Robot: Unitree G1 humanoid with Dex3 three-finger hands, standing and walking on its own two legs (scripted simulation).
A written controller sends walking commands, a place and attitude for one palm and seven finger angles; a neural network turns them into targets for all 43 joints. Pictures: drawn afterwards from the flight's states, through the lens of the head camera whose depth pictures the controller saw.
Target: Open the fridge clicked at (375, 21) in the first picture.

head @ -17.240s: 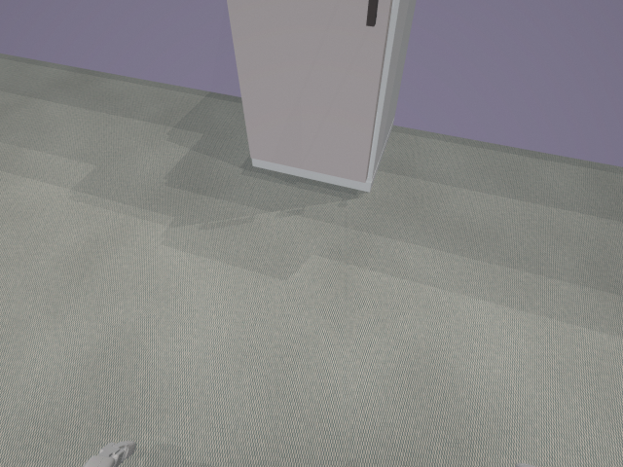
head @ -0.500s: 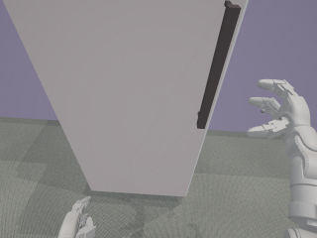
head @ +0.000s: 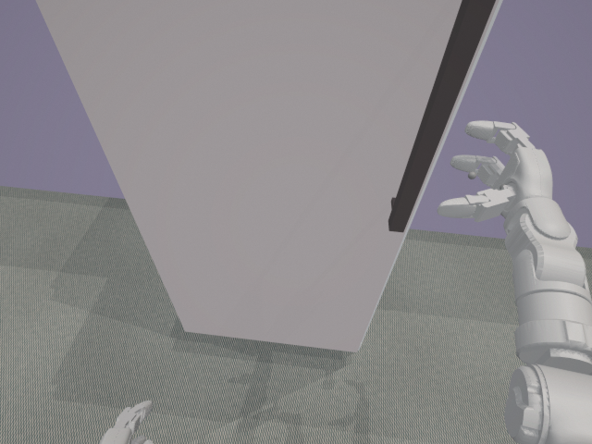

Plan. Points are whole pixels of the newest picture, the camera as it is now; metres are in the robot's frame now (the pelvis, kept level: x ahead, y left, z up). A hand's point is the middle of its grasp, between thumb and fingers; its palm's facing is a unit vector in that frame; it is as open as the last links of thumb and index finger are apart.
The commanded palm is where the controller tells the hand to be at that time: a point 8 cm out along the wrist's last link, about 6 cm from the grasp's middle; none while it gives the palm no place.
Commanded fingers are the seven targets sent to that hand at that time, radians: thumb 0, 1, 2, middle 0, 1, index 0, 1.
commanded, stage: move the hooked fingers beside the handle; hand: right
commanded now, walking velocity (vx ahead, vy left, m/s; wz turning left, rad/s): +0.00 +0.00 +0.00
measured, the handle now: (425, 130) +0.50 -0.13 +0.19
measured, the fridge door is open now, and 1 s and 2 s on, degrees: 0 0 0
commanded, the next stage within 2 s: feel for the door with the fingertips in 0.84 s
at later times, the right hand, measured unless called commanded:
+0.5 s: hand (479, 169) +0.45 -0.20 +0.17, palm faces +0.06 +1.00 -0.01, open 14.0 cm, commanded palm +0.42 -0.25 +0.17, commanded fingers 0.00 0.50 -0.30 0.30 1.20 0.30 1.20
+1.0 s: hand (475, 176) +0.43 -0.19 +0.17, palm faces +0.05 +1.00 +0.01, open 14.0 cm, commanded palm +0.41 -0.23 +0.17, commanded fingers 0.00 0.50 -0.30 0.30 1.20 0.30 1.20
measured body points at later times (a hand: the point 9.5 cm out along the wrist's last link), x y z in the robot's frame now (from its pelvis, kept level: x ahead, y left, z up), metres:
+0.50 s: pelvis +0.02 +0.01 +0.00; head +0.03 +0.01 +0.45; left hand +0.11 +0.27 -0.11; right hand +0.44 -0.25 +0.18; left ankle +0.01 +0.10 -0.74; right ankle +0.01 -0.10 -0.74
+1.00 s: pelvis +0.01 -0.01 +0.00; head +0.01 +0.00 +0.45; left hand +0.13 +0.24 -0.11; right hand +0.43 -0.25 +0.17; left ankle +0.01 +0.10 -0.74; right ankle +0.01 -0.10 -0.74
